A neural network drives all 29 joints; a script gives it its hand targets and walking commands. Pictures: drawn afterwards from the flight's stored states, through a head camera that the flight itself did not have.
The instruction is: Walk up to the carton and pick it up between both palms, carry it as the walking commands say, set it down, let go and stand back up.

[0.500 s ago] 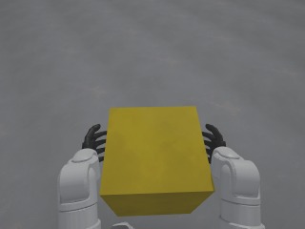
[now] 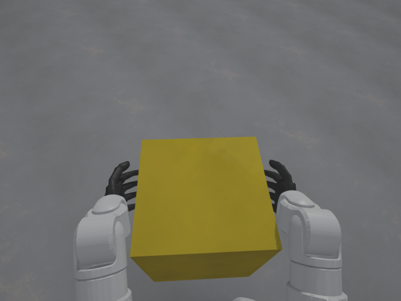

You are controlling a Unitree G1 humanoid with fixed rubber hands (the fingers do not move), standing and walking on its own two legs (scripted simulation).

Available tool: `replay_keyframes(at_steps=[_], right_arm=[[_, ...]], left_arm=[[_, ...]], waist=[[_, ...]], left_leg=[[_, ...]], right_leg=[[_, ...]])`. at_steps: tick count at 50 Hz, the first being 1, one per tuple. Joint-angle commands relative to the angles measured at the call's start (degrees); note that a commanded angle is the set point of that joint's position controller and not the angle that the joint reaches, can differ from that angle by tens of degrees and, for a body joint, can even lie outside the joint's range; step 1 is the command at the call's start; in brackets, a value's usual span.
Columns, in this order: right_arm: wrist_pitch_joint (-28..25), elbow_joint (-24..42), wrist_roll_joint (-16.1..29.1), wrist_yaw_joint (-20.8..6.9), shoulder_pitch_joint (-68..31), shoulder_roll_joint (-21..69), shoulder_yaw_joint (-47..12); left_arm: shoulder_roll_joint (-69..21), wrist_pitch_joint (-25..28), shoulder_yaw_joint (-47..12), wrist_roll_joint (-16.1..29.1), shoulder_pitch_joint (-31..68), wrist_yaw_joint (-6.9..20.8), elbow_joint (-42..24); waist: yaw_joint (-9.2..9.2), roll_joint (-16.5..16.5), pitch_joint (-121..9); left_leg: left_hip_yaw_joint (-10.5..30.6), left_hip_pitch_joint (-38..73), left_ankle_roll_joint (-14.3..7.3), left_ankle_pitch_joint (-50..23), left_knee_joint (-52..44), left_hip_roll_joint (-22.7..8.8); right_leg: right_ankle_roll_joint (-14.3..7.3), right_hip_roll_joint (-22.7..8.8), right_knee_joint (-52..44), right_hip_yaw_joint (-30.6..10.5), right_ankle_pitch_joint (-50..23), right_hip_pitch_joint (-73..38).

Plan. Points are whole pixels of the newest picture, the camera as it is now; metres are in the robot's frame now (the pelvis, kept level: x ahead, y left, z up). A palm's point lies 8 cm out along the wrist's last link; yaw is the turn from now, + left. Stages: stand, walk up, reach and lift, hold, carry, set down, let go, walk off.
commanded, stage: carry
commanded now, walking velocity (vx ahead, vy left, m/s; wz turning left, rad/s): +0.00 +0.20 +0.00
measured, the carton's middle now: (200, 215) +0.28 +0.00 +0.01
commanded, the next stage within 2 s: none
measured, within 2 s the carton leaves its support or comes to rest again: neither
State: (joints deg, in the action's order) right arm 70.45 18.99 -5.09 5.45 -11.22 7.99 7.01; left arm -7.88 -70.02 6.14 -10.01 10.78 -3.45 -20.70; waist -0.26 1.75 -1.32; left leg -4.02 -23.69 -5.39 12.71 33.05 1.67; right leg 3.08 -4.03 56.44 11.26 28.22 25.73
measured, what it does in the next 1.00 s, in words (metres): steps to the left: right foot, then left foot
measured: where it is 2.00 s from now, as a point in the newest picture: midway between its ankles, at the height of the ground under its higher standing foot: outside the picture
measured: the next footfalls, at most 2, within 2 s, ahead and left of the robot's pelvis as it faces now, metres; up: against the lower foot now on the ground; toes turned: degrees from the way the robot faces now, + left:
right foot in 0.12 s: +0.01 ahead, -0.10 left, +0.00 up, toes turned -12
left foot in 0.44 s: +0.02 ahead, +0.17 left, +0.00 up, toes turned +8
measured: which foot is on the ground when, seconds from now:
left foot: down 0.00-0.14, up 0.16-0.42, down 0.44-1.00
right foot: up 0.00-0.10, down 0.12-0.44, up 0.46-1.00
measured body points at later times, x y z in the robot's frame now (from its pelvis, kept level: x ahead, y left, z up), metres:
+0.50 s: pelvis -0.04 +0.08 +0.00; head -0.01 +0.11 +0.45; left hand +0.23 +0.25 +0.06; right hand +0.25 -0.05 +0.06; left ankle -0.02 +0.16 -0.73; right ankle -0.04 -0.08 -0.71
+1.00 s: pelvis -0.09 +0.13 +0.00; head -0.09 +0.17 +0.45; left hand +0.19 +0.29 +0.08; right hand +0.19 -0.01 +0.09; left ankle -0.02 +0.16 -0.73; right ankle -0.14 -0.01 -0.70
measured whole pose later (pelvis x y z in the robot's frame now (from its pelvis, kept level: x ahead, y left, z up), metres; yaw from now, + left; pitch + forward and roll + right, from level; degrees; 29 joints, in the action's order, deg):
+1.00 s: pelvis -0.09 +0.13 +0.00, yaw +0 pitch +3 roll -3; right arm 70.3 19.3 -5.1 5.1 -10.4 7.9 6.9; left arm -7.8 -70.5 5.7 -10.0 10.5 -3.7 -21.0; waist -0.3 1.7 -3.3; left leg -8.9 -23.0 -7.4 9.2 28.5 1.0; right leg 3.3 -5.2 42.2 11.1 28.9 17.8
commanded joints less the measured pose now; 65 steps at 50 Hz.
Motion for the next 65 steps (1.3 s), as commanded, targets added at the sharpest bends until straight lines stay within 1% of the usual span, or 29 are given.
replay_keyframes(at_steps=[1, 3, 4, 5, 6, 7, 8, 9, 13, 16, 18, 19, 20, 22, 23, 24, 25, 26, 28, 30, 38, 43, 47, 48, 53, 55, 58, 60, 65], right_arm=[[-0.5, 7.4, 22.0, -14.8, -24.6, 50.2, -41.5], [-0.7, 7.4, 22.0, -14.4, -24.7, 49.9, -41.8], [-0.6, 7.5, 22.0, -14.3, -25.5, 49.4, -42.2], [-0.8, 9.0, 22.7, -14.3, -27.0, 49.5, -43.1], [-0.5, 8.8, 23.0, -14.3, -26.9, 49.0, -42.8], [-0.6, 9.0, 23.5, -14.4, -28.6, 50.9, -43.0], [-0.7, 9.5, 23.6, -14.4, -30.9, 51.0, -42.3], [-0.5, 7.4, 23.2, -14.5, -29.8, 51.6, -42.3], [-0.1, 7.7, 23.4, -13.8, -30.2, 51.2, -43.2], [0.1, 8.1, 23.7, -13.6, -28.8, 51.4, -43.4], [-0.1, 10.0, 24.2, -13.4, -29.4, 51.5, -43.9], [-0.4, 11.6, 24.7, -13.5, -29.6, 51.8, -44.3], [-0.5, 12.1, 24.7, -13.7, -29.1, 51.7, -44.5], [-1.2, 11.5, 25.0, -14.3, -27.4, 51.9, -43.3], [-1.5, 11.5, 25.3, -14.7, -27.4, 52.3, -42.7], [-1.5, 11.0, 25.0, -14.8, -26.4, 52.4, -42.2], [-1.5, 12.6, 25.2, -14.8, -26.9, 52.2, -42.5], [-1.4, 12.2, 24.8, -14.8, -26.7, 51.7, -41.9], [-1.1, 10.8, 24.3, -14.8, -26.3, 51.9, -41.7], [-1.1, 8.8, 23.5, -15.2, -24.2, 51.6, -40.6], [-0.6, 7.3, 22.3, -15.6, -24.0, 49.2, -39.7], [-0.4, 5.6, 22.5, -16.0, -25.0, 49.7, -39.5], [-0.1, 3.6, 21.9, -16.0, -23.9, 49.5, -39.1], [-0.3, 5.0, 22.0, -16.2, -24.4, 49.0, -39.1], [-0.6, 3.8, 22.1, -16.0, -23.6, 49.1, -39.6], [-0.7, 3.8, 22.3, -16.0, -24.5, 49.1, -39.6], [-0.2, 4.8, 22.4, -15.7, -26.9, 48.5, -40.3], [0.4, 2.9, 21.6, -15.6, -27.9, 48.2, -40.1], [1.6, -0.9, 20.8, -15.7, -27.1, 47.9, -39.9]], left_arm=[[-51.1, -0.3, -39.9, 27.0, 24.6, 12.6, -4.9], [-51.7, 0.0, -39.6, 27.4, 24.7, 13.1, -5.0], [-51.4, -0.1, -38.8, 26.8, 23.0, 13.3, -3.7], [-50.9, 0.2, -38.5, 26.4, 22.3, 13.3, -3.6], [-51.8, 0.2, -38.5, 27.0, 20.7, 13.2, -2.8], [-51.9, 0.5, -39.1, 27.1, 21.9, 13.3, -3.5], [-52.5, 0.3, -39.7, 27.7, 24.3, 13.4, -4.4], [-52.4, 0.0, -39.3, 27.4, 24.8, 13.6, -4.1], [-50.8, -0.2, -38.3, 27.5, 24.0, 13.6, -3.4], [-51.3, -0.2, -38.4, 27.4, 23.1, 13.5, -3.6], [-51.8, 0.0, -38.6, 27.3, 21.9, 13.4, -3.8], [-52.2, 0.3, -39.2, 27.3, 21.6, 13.3, -4.9], [-52.9, 0.4, -40.0, 27.5, 21.0, 13.1, -5.4], [-52.7, 0.8, -42.0, 27.9, 24.0, 12.6, -9.0], [-52.9, 1.1, -42.3, 28.8, 26.3, 12.4, -10.0], [-53.4, 1.1, -42.8, 29.1, 26.6, 12.5, -10.2], [-53.6, 1.4, -43.0, 28.6, 25.7, 12.6, -9.6], [-53.7, 1.3, -42.9, 28.6, 25.7, 12.6, -9.4], [-53.9, 0.9, -42.6, 28.0, 24.9, 12.2, -7.8], [-53.6, 0.8, -43.0, 27.8, 25.5, 12.1, -7.2], [-52.7, -0.1, -42.3, 27.5, 25.6, 12.1, -4.4], [-52.7, -0.3, -42.2, 26.8, 26.3, 11.9, -3.3], [-52.2, -0.4, -41.8, 26.2, 25.5, 12.0, -2.2], [-52.2, -0.3, -41.9, 26.0, 24.3, 11.9, -2.1], [-51.5, 0.1, -41.4, 26.4, 24.4, 12.1, -3.1], [-51.1, 0.3, -41.5, 25.9, 24.8, 12.2, -2.9], [-51.3, -0.5, -40.8, 26.2, 24.0, 13.0, 0.2], [-51.4, -1.1, -39.6, 25.8, 23.5, 13.5, 3.8], [-51.5, -1.6, -37.9, 25.4, 23.5, 13.5, 6.6]], waist=[[0.16, -13.0, -21.3], [1.09, -10.1, -23.1], [1.66, -4.9, -22.8], [1.64, 7.8, -22.2], [1.93, 14.0, -18.3], [1.62, 7.8, -17.4], [1.52, 1.8, -16.4], [1.52, 0.5, -14.5], [0.79, 7.8, -14.6], [0.63, 10.5, -17.7], [0.49, 13.8, -20.4], [0.07, 11.8, -22.6], [-0.24, 7.2, -25.2], [-0.29, -19.1, -26.1], [-0.71, -17.9, -27.3], [-0.94, -15.8, -25.8], [-0.97, -11.1, -23.6], [-0.73, -9.7, -22.9], [-0.52, -9.6, -21.6], [-0.08, -10.3, -22.0], [0.07, -9.7, -21.5], [0.11, -10.9, -21.6], [0.09, -11.2, -22.1], [0.07, -13.4, -22.6], [0.32, -10.6, -25.7], [0.21, -9.6, -26.0], [-0.06, -4.7, -18.0], [-0.06, -3.1, -13.8], [0.06, -2.6, -13.5]], left_leg=[[14.6, 15.9, -6.3, -19.4, -11.0, -15.0], [10.0, 12.6, -3.6, -17.5, -7.6, -11.5], [7.4, 5.5, -0.3, -14.9, -2.6, -9.2], [3.8, -5.8, 4.3, -2.2, 5.7, -4.3], [2.0, -13.1, 6.8, 17.0, 19.4, -1.8], [7.9, -13.5, 5.0, 16.4, 27.3, -4.3], [8.8, -12.6, 4.6, 13.3, 27.0, -4.8], [7.4, -13.5, 5.2, 12.1, 25.7, -4.2], [3.5, -9.2, 6.1, 11.5, 16.8, -3.4], [1.3, -4.2, 5.6, 11.4, 6.2, -2.5], [-1.7, 0.7, 4.8, 8.3, -2.8, -0.7], [-2.8, 6.3, 4.3, 1.6, -10.5, -1.0], [-0.6, 14.8, 3.2, -5.4, -13.5, -4.3], [14.9, 31.6, -2.2, -54.5, -7.1, -20.1], [12.3, 29.0, -5.4, -52.7, -5.5, -20.1], [11.5, 24.3, -6.9, -40.5, -7.1, -19.4], [10.4, 22.9, -6.2, -29.8, -8.4, -17.9], [9.2, 21.9, -5.5, -25.0, -8.9, -16.2], [8.4, 20.8, -5.0, -22.8, -9.7, -15.7], [8.7, 20.3, -1.5, -19.3, -11.2, -15.5], [13.8, 19.9, 2.9, -8.0, -16.6, -17.8], [12.7, 20.4, 6.0, -5.7, -18.7, -17.6], [10.6, 21.1, 5.9, -6.9, -19.1, -16.6], [9.6, 20.4, 7.4, -7.5, -20.0, -15.5], [5.1, 22.7, 11.2, -22.4, -17.2, -11.7], [3.3, 21.6, 12.5, -18.8, -17.2, -9.6], [3.4, 14.4, 10.1, 6.0, -18.9, -9.1], [4.3, 10.5, 7.6, 12.7, -17.5, -9.2], [5.8, 11.2, 5.8, 2.4, -14.3, -11.1]], right_leg=[[-2.5, 0.7, -13.9, -6.1, 1.1, -2.4], [-3.2, -0.8, -30.7, -5.2, -8.7, -12.9], [-4.4, -6.5, -35.6, -11.2, -14.5, -21.0], [-8.3, -18.6, -36.9, -25.6, -26.8, -27.7], [-15.4, -28.1, -37.5, -31.6, -38.7, -25.8], [-17.4, -29.1, -37.2, -31.0, -43.3, -23.2], [-16.0, -25.8, -36.1, -25.4, -38.7, -20.9], [-14.6, -23.3, -35.8, -23.0, -37.9, -20.6], [-10.7, -18.2, -33.4, -16.1, -44.2, -19.7], [-9.7, -17.3, -30.3, -12.8, -53.0, -22.0], [-7.9, -16.1, -27.6, -11.7, -52.8, -23.3], [-5.9, -14.9, -25.1, -9.8, -48.0, -22.2], [-3.4, -11.9, -20.1, -7.2, -38.6, -17.7], [1.8, -0.9, -4.3, -2.4, 6.5, 6.0], [1.0, -1.6, 1.6, -5.5, 12.5, 6.6], [1.2, -1.9, 5.5, -6.0, 11.9, 6.8], [1.1, -1.6, 7.5, -6.1, 9.1, 7.9], [0.9, -1.5, 8.4, -6.8, 5.7, 8.2], [0.7, -1.4, 8.6, -7.3, 2.3, 9.6], [0.7, -1.0, 10.1, -7.7, -0.6, 8.0], [-0.2, -0.9, -0.6, -9.2, -2.0, 3.8], [-0.7, 0.2, -7.7, -7.9, -1.6, 0.2], [-1.0, 0.1, -18.2, -6.6, -1.5, -4.7], [-0.9, 0.6, -20.0, -5.2, -2.2, -6.5], [-1.0, -0.1, -33.6, -1.4, -13.1, -17.6], [-1.7, -1.8, -32.7, -2.2, -10.6, -17.8], [-2.3, -3.3, -33.9, -4.4, 0.0, -11.0], [-3.2, -4.5, -35.5, -6.9, 5.5, -6.7], [-3.2, -6.2, -33.7, -8.6, -3.5, -5.7]])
